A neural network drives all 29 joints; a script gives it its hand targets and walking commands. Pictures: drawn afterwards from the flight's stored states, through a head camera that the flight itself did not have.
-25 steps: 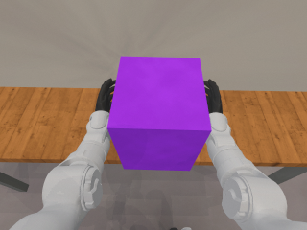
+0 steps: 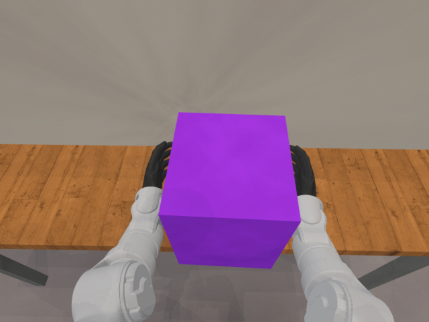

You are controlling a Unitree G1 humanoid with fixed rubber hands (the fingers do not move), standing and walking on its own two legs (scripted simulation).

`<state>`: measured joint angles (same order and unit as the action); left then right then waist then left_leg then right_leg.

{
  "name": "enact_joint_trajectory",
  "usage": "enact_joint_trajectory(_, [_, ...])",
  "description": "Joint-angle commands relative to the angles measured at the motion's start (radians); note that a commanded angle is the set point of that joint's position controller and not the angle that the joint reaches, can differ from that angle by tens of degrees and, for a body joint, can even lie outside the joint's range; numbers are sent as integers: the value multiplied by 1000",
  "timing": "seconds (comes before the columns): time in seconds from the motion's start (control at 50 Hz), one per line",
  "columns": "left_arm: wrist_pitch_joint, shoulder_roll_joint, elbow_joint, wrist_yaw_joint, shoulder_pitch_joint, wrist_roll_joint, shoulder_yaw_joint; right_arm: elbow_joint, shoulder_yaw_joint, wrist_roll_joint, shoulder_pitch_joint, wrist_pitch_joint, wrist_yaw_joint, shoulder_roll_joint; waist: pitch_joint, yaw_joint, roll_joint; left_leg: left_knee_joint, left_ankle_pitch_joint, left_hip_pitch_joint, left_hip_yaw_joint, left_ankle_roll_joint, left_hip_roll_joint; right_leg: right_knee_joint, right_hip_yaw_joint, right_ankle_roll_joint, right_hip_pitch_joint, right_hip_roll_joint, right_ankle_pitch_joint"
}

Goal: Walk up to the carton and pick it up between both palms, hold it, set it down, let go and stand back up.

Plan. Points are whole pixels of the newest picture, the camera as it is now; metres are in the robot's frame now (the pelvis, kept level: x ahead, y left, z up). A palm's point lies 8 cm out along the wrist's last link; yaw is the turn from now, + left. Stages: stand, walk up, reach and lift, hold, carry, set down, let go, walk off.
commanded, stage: reach and lift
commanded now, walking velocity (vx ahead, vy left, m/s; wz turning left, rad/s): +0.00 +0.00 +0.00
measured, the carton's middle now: (227, 195) +0.37 -0.01 -0.01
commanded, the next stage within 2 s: none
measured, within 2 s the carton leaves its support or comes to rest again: leaves its support in 1.26 s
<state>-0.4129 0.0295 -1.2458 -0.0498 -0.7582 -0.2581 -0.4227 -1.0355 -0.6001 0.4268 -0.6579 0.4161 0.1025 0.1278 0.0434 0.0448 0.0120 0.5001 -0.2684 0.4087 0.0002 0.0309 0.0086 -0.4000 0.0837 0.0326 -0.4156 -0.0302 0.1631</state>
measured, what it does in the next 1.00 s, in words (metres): stands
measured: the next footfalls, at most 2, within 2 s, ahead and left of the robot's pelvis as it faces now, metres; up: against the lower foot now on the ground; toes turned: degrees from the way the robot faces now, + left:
none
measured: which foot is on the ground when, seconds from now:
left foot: down 0.00-1.00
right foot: down 0.00-1.00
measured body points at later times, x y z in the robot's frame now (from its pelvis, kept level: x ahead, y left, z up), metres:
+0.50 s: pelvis +0.01 +0.01 +0.00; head +0.07 +0.02 +0.45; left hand +0.42 +0.14 +0.02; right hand +0.38 -0.15 +0.02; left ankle -0.02 +0.09 -0.74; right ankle +0.01 -0.10 -0.74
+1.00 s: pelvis +0.00 +0.00 +0.00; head +0.07 +0.02 +0.45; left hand +0.41 +0.14 +0.02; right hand +0.38 -0.15 +0.02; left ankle -0.02 +0.09 -0.74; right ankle +0.01 -0.10 -0.74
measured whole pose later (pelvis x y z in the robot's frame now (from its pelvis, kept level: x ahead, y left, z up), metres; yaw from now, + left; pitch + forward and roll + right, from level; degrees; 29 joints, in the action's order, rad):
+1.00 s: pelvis +0.00 +0.00 +0.00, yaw +0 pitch +11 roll -2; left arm -0.35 0.01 -1.15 -0.07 -0.72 -0.30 -0.39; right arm -1.04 -0.55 0.38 -0.63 0.43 0.12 0.11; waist 0.05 0.04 0.00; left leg 0.44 -0.24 0.40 -0.01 0.03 0.00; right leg -0.31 0.09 0.03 -0.39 -0.03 0.12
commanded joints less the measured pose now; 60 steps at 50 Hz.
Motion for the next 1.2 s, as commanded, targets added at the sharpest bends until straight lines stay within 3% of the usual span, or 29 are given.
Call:
enact_joint_trajectory(0.0, [-9, -518, 71, 111, -519, -100, 217, -37, 346, 85, -484, 25, -148, 557, 599, -18, 45, -63, 429, -9, -32, -80, -29, -49, -33, -23, 491, 36, -482])
enact_joint_trajectory(0.36, [41, -586, 151, 81, -468, -104, 255, 2, 370, 44, -466, 17, -147, 541, 593, -15, 55, -60, 540, -125, -19, -96, -54, 4, -16, -4, 419, 19, -411])
enact_joint_trajectory(0.84, [45, -592, 132, 95, -479, -110, 246, -3, 393, 52, -477, 38, -119, 570, 591, -8, 30, -105, 430, -24, -27, -72, -40, 1, -23, -16, 503, 41, -509])
enact_joint_trajectory(1.18, [-80, -632, 167, 80, -597, -88, 319, -13, 443, 84, -574, 200, -95, 551, 776, -2, 34, -95, 509, -47, -27, -98, -41, -8, -2, -19, 488, 34, -620])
